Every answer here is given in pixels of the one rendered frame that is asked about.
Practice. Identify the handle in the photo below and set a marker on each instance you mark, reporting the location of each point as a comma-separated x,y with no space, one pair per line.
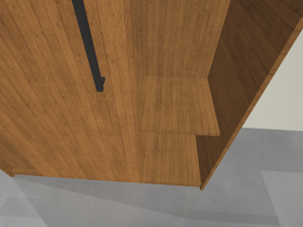
86,36

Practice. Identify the wardrobe door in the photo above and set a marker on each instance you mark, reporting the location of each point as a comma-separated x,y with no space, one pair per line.
12,156
50,110

